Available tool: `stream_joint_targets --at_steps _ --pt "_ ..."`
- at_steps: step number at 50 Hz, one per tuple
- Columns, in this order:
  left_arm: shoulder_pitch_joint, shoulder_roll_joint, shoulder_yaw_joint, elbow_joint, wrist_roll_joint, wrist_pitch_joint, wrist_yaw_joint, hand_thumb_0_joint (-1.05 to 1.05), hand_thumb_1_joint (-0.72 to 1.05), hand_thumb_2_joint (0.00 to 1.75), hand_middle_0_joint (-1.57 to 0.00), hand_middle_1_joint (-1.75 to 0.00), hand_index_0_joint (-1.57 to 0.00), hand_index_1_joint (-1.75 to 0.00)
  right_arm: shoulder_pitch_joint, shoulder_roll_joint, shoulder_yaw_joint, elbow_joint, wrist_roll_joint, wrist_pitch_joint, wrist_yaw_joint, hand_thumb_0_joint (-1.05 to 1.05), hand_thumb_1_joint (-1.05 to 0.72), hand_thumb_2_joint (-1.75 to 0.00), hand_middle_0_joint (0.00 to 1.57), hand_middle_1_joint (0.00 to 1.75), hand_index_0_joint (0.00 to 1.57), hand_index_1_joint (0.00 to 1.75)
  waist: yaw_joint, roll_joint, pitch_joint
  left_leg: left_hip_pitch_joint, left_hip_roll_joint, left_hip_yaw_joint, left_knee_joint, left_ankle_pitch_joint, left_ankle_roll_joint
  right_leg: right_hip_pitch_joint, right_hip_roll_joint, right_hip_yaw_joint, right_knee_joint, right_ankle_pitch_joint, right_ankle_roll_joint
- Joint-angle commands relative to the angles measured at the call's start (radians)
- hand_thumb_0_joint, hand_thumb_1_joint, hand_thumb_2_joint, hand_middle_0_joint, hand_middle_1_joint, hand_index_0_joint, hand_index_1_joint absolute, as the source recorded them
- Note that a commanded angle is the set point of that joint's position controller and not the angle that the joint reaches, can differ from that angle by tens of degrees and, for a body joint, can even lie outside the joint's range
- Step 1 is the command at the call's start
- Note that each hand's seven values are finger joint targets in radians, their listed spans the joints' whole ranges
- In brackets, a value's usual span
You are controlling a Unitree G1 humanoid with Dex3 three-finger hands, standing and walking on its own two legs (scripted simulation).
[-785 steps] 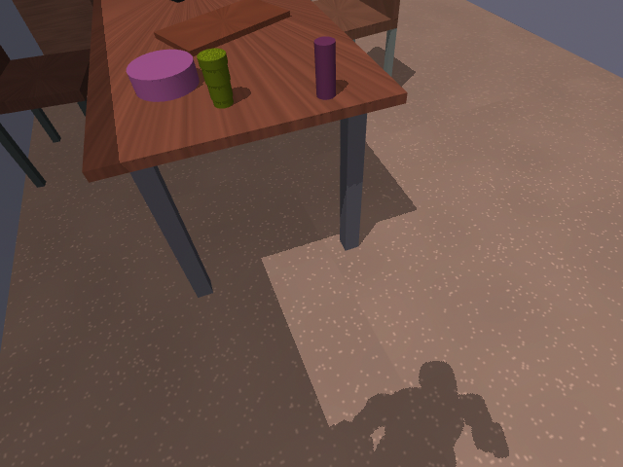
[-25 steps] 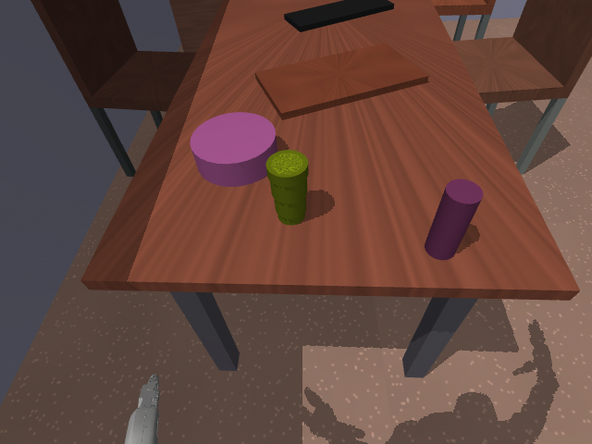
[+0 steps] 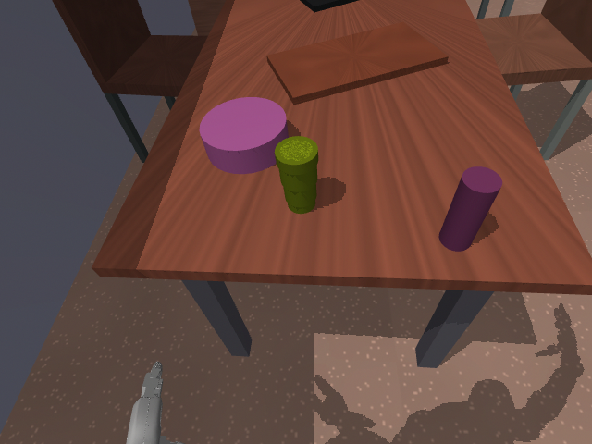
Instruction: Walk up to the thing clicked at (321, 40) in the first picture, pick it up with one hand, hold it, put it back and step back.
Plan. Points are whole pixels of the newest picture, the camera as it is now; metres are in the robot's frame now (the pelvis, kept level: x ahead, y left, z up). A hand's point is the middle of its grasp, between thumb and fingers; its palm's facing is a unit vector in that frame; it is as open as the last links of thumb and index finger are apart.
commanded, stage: go down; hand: right
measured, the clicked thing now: (467, 212) +0.45 -0.21 +0.03
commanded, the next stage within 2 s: approach in 1.32 s
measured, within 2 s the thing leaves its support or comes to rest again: neither
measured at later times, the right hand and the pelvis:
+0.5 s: hand out of the picture +0.35 -0.40 +0.15, palm faces +0.22 +0.98 -0.01, open 17.4 cm; pelvis +0.01 +0.00 +0.00, yaw +0 degrees
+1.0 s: hand out of the picture +0.36 -0.39 +0.15, palm faces +0.21 +0.98 -0.02, open 17.5 cm; pelvis +0.00 +0.00 -0.01, yaw +0 degrees
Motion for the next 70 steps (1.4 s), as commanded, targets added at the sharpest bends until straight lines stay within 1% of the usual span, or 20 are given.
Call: stream_joint_targets --at_steps 1,4,12,15,17,20,22,25,28,31,32,36,39,43,47,52,57,64,67,70 --pt "-0.041 0.153 0.052 -0.156 0.002 -0.058 0.022 0.00 -0.56 0.06 -0.05 -0.06 -0.05 -0.06 -0.327 -0.428 -0.080 -0.186 0.027 -0.060 -0.004 0.00 0.51 -0.06 0.05 0.05 0.05 0.05 -0.009 -0.168 -0.282 0.091 -0.014 -0.002 -0.040 0.206 0.024 0.145 0.010 0.012 -0.067 0.309 -0.017" --pt "0.002 0.200 0.095 -0.151 0.007 -0.051 0.025 0.00 -0.57 0.07 -0.05 -0.06 -0.05 -0.06 -0.297 -0.438 -0.092 -0.152 0.020 -0.050 -0.011 0.00 0.49 -0.07 0.05 0.05 0.05 0.05 -0.001 -0.151 -0.296 0.099 -0.014 -0.002 -0.028 0.259 0.021 0.147 0.011 0.012 -0.052 0.384 -0.017" --pt "-0.058 0.138 0.050 -0.144 0.001 -0.052 0.011 0.00 -0.57 0.07 -0.05 -0.05 -0.05 -0.06 -0.336 -0.464 -0.097 -0.175 0.008 -0.060 -0.007 0.00 0.53 -0.06 0.05 0.05 0.05 0.05 -0.019 -0.195 -0.277 0.065 -0.019 0.000 -0.015 0.196 0.031 0.112 -0.002 0.018 -0.053 0.352 -0.009" --pt "-0.046 0.186 0.074 -0.199 0.002 -0.050 0.019 0.00 -0.57 0.07 -0.05 -0.05 -0.05 -0.06 -0.338 -0.481 -0.109 -0.164 0.018 -0.058 0.000 0.00 0.52 -0.06 0.05 0.05 0.05 0.05 -0.003 -0.152 -0.325 0.103 -0.017 -0.003 -0.014 0.231 0.024 0.123 0.005 0.015 -0.039 0.352 -0.017" --pt "-0.029 0.157 0.052 -0.173 0.002 -0.051 0.017 0.00 -0.57 0.07 -0.05 -0.06 -0.05 -0.06 -0.367 -0.478 -0.106 -0.160 0.020 -0.058 0.005 0.00 0.51 -0.07 0.05 0.05 0.05 0.05 -0.001 -0.179 -0.311 0.091 -0.013 -0.008 -0.011 0.240 0.024 0.119 0.010 0.011 -0.034 0.351 -0.017" --pt "-0.011 0.212 0.095 -0.206 0.004 -0.055 0.025 0.00 -0.57 0.07 -0.05 -0.05 -0.04 -0.06 -0.375 -0.486 -0.093 -0.133 0.010 -0.050 0.009 0.00 0.51 -0.06 0.05 0.05 0.05 0.05 0.020 -0.184 -0.313 0.045 -0.019 -0.001 -0.011 0.214 0.027 0.149 0.000 0.020 -0.035 0.377 -0.012" --pt "-0.011 0.151 0.047 -0.198 0.004 -0.051 0.015 0.00 -0.58 0.07 -0.05 -0.05 -0.04 -0.06 -0.392 -0.488 -0.084 -0.162 -0.004 -0.055 0.001 0.00 0.51 -0.06 0.05 0.05 0.05 0.05 0.000 -0.219 -0.282 0.028 -0.019 0.003 -0.009 0.194 0.032 0.142 -0.002 0.020 -0.038 0.381 -0.007" --pt "0.006 0.132 0.039 -0.149 0.005 -0.054 0.009 0.00 -0.57 0.07 -0.05 -0.05 -0.04 -0.06 -0.358 -0.467 -0.083 -0.106 0.003 -0.053 0.004 0.00 0.55 -0.06 0.04 0.05 0.05 0.05 0.006 -0.197 -0.225 0.006 -0.018 0.003 -0.008 0.169 0.030 0.092 -0.002 0.017 -0.036 0.322 -0.010" --pt "-0.010 0.157 0.045 -0.208 0.007 -0.057 0.009 0.00 -0.57 0.07 -0.05 -0.05 -0.04 -0.06 -0.342 -0.444 -0.072 -0.108 0.002 -0.050 0.012 0.00 0.54 -0.06 0.04 0.05 0.05 0.05 0.013 -0.167 -0.293 0.036 -0.014 -0.005 -0.003 0.215 0.027 0.113 0.006 0.012 -0.026 0.327 -0.017" --pt "-0.009 0.165 0.053 -0.213 0.006 -0.057 0.014 0.00 -0.57 0.07 -0.05 -0.06 -0.05 -0.06 -0.394 -0.477 -0.084 -0.160 0.009 -0.057 0.014 0.00 0.52 -0.06 0.05 0.05 0.05 0.05 0.014 -0.194 -0.348 0.034 -0.014 -0.004 0.010 0.263 0.025 0.162 0.004 0.015 0.002 0.435 -0.012" --pt "-0.004 0.219 0.102 -0.207 0.007 -0.056 0.019 0.00 -0.57 0.07 -0.05 -0.05 -0.04 -0.06 -0.383 -0.486 -0.096 -0.127 0.013 -0.053 0.012 0.00 0.53 -0.06 0.05 0.05 0.05 0.05 0.022 -0.183 -0.345 0.021 -0.014 -0.003 0.009 0.252 0.024 0.171 0.002 0.018 0.003 0.432 -0.012" --pt "-0.002 0.184 0.072 -0.209 0.004 -0.054 0.019 0.00 -0.57 0.07 -0.05 -0.05 -0.04 -0.06 -0.403 -0.526 -0.118 -0.146 -0.001 -0.055 -0.009 0.00 0.53 -0.05 0.05 0.05 0.05 0.05 -0.002 -0.193 -0.293 0.044 -0.012 -0.003 -0.001 0.186 0.029 0.102 0.008 0.013 -0.027 0.299 -0.014" --pt "-0.025 0.119 0.017 -0.216 0.003 -0.049 0.010 0.00 -0.56 0.06 -0.05 -0.05 -0.04 -0.05 -0.399 -0.528 -0.119 -0.166 -0.015 -0.054 -0.017 0.00 0.54 -0.06 0.05 0.05 0.05 0.05 -0.022 -0.225 -0.288 0.051 -0.013 -0.004 0.006 0.188 0.034 0.080 0.008 0.012 -0.029 0.321 -0.011" --pt "-0.029 0.149 0.037 -0.255 0.005 -0.047 0.009 0.00 -0.56 0.07 -0.05 -0.05 -0.04 -0.06 -0.366 -0.489 -0.098 -0.115 -0.011 -0.033 -0.002 0.00 0.53 -0.06 0.05 0.05 0.05 0.05 -0.006 -0.198 -0.317 0.055 -0.018 -0.003 0.010 0.239 0.031 0.121 -0.001 0.015 -0.010 0.428 -0.008" --pt "0.008 0.190 0.078 -0.220 0.004 -0.054 0.015 0.00 -0.56 0.06 -0.05 -0.05 -0.04 -0.06 -0.376 -0.467 -0.072 -0.080 0.000 -0.033 0.016 0.00 0.57 -0.06 0.04 0.06 0.05 0.06 0.029 -0.149 -0.261 0.025 -0.013 -0.008 0.002 0.193 0.025 0.080 0.005 0.009 -0.022 0.274 -0.022" --pt "0.054 0.163 0.050 -0.261 0.004 -0.055 0.011 0.00 -0.56 0.06 -0.05 -0.05 -0.05 -0.06 -0.370 -0.501 -0.098 -0.095 -0.003 -0.051 0.017 0.00 0.57 -0.06 0.04 0.06 0.05 0.05 0.024 -0.136 -0.314 0.046 -0.008 -0.011 0.016 0.230 0.022 0.089 0.014 0.007 -0.006 0.303 -0.026" --pt "0.022 0.142 0.036 -0.216 0.005 -0.057 0.007 0.00 -0.55 0.06 -0.05 -0.05 -0.04 -0.05 -0.389 -0.536 -0.118 -0.138 -0.006 -0.067 0.007 0.00 0.58 -0.06 0.05 0.06 0.05 0.06 -0.010 -0.225 -0.273 0.005 -0.008 -0.009 0.020 0.156 0.031 0.074 0.011 0.009 -0.016 0.255 -0.014" --pt "-0.053 0.170 0.058 -0.224 0.013 -0.067 0.016 0.00 -0.56 0.06 -0.05 -0.06 -0.05 -0.06 -0.404 -0.487 -0.093 -0.152 -0.002 -0.074 0.010 0.00 0.55 -0.07 0.04 0.05 0.05 0.05 0.013 -0.226 -0.337 0.010 -0.012 -0.009 0.036 0.189 0.029 0.100 0.003 0.015 0.008 0.321 -0.010" --pt "-0.042 0.206 0.070 -0.275 0.009 -0.069 0.025 0.00 -0.57 0.07 -0.05 -0.05 -0.04 -0.06 -0.402 -0.510 -0.110 -0.166 0.006 -0.075 0.010 0.00 0.54 -0.07 0.05 0.06 0.05 0.06 0.014 -0.178 -0.403 0.037 -0.016 -0.001 0.038 0.217 0.026 0.134 0.003 0.022 0.011 0.368 -0.010" --pt "0.040 0.208 0.082 -0.257 0.006 -0.058 0.028 0.00 -0.56 0.06 -0.05 -0.05 -0.05 -0.06 -0.372 -0.507 -0.110 -0.137 0.010 -0.062 0.012 0.00 0.53 -0.07 0.05 0.06 0.05 0.06 0.017 -0.172 -0.366 0.028 -0.017 0.003 0.033 0.235 0.023 0.155 0.002 0.023 0.019 0.428 -0.007"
